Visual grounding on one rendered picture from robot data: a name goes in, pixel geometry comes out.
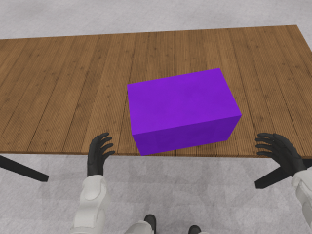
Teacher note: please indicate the robot right hand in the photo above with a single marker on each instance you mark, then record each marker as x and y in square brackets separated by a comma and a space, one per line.
[283, 152]

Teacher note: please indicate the left robot foot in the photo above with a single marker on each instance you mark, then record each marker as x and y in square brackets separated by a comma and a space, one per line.
[151, 219]

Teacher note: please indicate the robot left hand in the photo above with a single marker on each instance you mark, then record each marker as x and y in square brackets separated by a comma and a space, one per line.
[96, 158]

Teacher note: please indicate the robot left thigh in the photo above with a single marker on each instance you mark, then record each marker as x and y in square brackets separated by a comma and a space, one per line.
[139, 228]

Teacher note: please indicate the right robot forearm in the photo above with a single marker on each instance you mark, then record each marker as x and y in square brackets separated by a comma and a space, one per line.
[302, 184]

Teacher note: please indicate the left robot forearm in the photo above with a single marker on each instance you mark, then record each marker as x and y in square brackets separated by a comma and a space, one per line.
[94, 200]

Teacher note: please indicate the carton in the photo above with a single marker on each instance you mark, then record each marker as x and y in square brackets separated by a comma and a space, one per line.
[181, 111]

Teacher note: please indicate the table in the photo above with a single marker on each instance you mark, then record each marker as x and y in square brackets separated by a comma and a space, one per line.
[58, 93]

